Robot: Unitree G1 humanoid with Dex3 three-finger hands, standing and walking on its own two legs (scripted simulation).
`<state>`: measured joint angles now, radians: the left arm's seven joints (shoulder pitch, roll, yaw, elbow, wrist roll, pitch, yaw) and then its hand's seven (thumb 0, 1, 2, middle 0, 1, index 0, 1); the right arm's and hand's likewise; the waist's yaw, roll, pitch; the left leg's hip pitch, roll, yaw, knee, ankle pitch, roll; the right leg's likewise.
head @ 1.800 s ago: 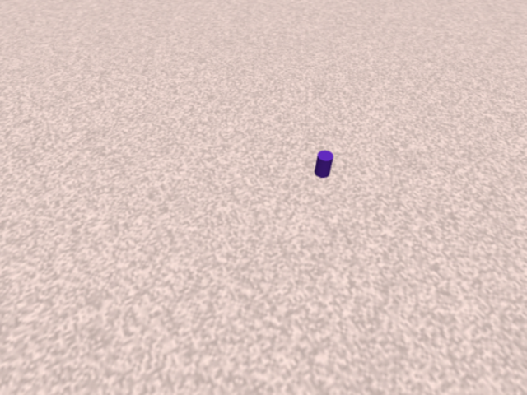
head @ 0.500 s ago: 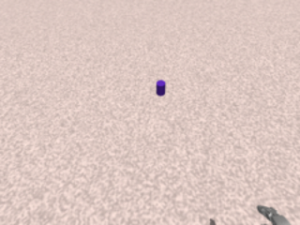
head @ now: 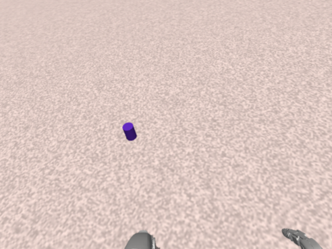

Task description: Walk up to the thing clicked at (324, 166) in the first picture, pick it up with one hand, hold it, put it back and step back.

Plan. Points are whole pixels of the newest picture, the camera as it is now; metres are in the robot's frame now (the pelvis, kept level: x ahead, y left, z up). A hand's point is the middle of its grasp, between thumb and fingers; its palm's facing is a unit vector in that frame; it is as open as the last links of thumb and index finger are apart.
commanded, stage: walk up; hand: left
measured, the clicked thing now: (129, 131) +1.05 +0.37 -0.70
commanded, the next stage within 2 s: none
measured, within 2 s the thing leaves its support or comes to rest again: neither
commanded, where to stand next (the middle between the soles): +0.72 +0.64 m, yaw -68 degrees
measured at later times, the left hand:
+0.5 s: hand (58, 166) +0.42 +0.41 -0.11, palm faces -0.39 -0.73 -0.57, open 7.4 cm
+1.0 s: hand (40, 132) +0.63 +0.58 -0.15, palm faces -0.49 -0.62 -0.62, open 7.4 cm
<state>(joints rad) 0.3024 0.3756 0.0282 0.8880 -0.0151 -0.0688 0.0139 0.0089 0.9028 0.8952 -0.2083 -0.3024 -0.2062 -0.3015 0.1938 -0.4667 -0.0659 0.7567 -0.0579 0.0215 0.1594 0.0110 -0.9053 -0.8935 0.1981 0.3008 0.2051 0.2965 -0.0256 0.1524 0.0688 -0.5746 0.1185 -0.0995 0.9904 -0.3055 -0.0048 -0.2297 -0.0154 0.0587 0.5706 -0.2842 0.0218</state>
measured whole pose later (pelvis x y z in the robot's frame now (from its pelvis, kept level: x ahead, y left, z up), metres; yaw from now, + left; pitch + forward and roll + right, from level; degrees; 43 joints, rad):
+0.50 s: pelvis +0.19 +0.16 -0.01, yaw -20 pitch +0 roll +1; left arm 0.26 0.47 0.06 0.86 -0.01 -0.06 0.05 0.01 0.90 0.90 -0.21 -0.30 -0.21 -0.30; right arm 0.39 -0.47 -0.10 0.74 -0.08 0.06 0.10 0.01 -0.90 -0.89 0.20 0.30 0.21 0.30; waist -0.15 0.07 0.08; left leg -0.30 0.05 0.22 0.75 -0.43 0.05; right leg -0.42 -0.04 -0.12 0.69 -0.28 -0.05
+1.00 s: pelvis +0.39 +0.34 -0.04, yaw -35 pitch +0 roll -1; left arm 0.31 0.50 0.06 0.87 0.00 -0.04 0.13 0.01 0.90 0.90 -0.21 -0.30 -0.21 -0.30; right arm 0.19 -0.43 -0.11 0.63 -0.07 0.05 0.08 0.00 -0.90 -0.89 0.20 0.30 0.21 0.30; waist -0.03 0.05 0.13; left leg -0.51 0.06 0.06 0.96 -0.44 0.01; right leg -0.64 -0.04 0.08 1.29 -0.49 -0.05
